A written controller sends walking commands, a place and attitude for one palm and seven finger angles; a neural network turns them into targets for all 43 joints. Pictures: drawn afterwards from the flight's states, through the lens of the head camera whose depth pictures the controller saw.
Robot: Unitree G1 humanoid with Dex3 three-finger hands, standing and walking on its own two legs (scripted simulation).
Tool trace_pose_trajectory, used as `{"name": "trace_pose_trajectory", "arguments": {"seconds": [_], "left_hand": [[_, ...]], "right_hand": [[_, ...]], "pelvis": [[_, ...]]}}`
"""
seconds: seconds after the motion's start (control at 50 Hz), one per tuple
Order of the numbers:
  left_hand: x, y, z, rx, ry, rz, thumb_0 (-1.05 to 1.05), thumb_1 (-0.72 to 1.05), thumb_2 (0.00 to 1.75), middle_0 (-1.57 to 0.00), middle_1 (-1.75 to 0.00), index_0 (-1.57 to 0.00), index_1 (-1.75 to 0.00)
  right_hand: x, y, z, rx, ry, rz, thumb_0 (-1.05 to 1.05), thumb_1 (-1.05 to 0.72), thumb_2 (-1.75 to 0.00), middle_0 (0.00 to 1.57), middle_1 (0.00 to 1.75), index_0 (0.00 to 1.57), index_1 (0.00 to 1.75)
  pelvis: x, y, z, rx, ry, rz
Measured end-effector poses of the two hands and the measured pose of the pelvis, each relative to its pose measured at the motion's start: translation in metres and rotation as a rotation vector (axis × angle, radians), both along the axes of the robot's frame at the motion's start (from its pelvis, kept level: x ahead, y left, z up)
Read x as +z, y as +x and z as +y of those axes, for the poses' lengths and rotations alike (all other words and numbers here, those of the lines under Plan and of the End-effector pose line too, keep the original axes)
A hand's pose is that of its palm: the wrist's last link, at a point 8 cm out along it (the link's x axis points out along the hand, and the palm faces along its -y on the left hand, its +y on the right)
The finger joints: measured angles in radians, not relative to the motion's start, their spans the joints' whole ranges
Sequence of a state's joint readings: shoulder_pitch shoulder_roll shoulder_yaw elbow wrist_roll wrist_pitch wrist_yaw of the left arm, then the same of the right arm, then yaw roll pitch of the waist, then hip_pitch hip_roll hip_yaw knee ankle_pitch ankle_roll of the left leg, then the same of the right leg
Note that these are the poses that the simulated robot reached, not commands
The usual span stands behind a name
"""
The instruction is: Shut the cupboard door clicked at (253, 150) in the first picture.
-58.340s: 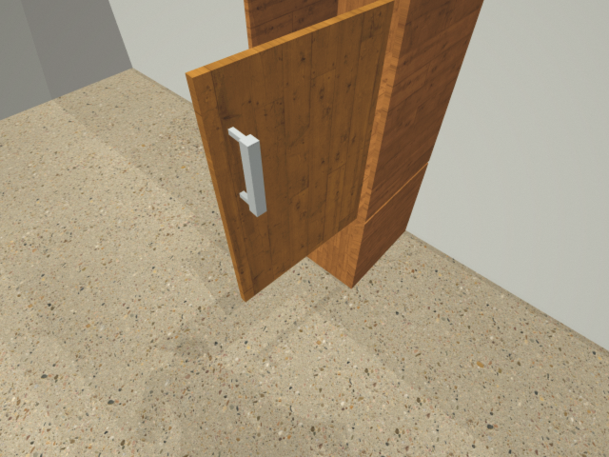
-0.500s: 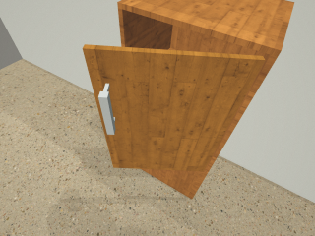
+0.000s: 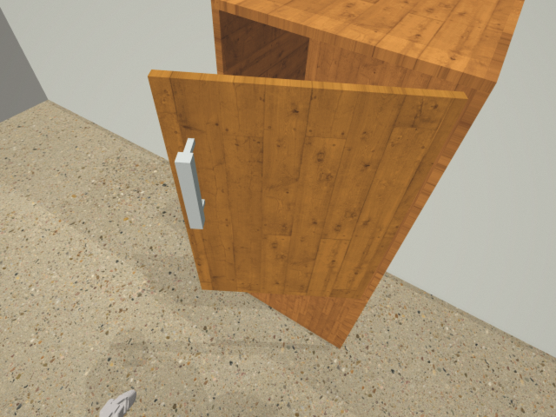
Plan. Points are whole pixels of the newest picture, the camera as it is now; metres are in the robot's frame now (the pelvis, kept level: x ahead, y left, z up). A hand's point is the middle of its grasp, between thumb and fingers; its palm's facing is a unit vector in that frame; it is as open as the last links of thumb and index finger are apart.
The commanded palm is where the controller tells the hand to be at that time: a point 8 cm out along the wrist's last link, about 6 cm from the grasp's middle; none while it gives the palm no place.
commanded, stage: raise the hand and make a fist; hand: left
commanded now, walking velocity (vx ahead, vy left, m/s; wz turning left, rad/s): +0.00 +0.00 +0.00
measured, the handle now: (194, 185) +0.44 +0.16 +0.08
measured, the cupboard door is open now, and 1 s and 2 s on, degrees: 29 29 29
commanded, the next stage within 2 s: bring the fist close to the handle in 1.82 s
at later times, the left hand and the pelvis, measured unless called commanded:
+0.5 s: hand (150, 394) +0.15 +0.17 +0.00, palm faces +0.13 -0.99 -0.08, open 5.3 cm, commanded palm +0.14 +0.22 -0.01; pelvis -0.02 -0.04 -0.08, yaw +3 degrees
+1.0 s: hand (152, 346) +0.20 +0.18 +0.02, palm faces -0.07 -1.00 -0.03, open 3.3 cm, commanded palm +0.18 +0.24 +0.04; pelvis +0.00 +0.01 -0.05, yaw +1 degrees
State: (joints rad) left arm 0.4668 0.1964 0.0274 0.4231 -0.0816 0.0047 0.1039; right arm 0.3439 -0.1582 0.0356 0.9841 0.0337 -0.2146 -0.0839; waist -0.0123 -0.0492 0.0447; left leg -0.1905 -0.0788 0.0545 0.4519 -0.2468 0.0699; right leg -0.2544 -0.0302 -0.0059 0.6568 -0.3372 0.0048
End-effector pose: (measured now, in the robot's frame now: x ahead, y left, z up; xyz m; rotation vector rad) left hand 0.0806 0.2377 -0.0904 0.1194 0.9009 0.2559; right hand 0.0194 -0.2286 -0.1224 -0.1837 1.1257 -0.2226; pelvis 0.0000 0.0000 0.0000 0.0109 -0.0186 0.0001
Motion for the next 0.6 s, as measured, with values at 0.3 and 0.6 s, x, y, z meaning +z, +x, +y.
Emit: {"name": "trace_pose_trajectory", "arguments": {"seconds": [0.3, 0.6], "left_hand": [[0.038, 0.063, -0.038, -0.24, -0.18, -0.777, 0.0, 0.9, 0.9, -0.4, -0.51, -0.4, -0.51], [0.095, 0.099, -0.038, -0.373, -0.094, -0.942, 0.02, 0.9, 0.9, -0.67, -0.81, -0.66, -0.8]], "right_hand": [[0.028, 0.139, -0.061, 0.188, -0.078, -0.593, 0.01, -0.91, -0.9, 0.21, 0.3, 0.2, 0.3], [-0.016, 0.185, -0.007, 0.25, 0.055, -0.558, 0.01, -0.9, -0.9, 0.21, 0.3, 0.21, 0.3]], "pelvis": [[-0.065, -0.028, -0.034, 0.004, 0.011, 0.167], [-0.078, -0.01, -0.033, 0.041, -0.046, 0.236]]}}
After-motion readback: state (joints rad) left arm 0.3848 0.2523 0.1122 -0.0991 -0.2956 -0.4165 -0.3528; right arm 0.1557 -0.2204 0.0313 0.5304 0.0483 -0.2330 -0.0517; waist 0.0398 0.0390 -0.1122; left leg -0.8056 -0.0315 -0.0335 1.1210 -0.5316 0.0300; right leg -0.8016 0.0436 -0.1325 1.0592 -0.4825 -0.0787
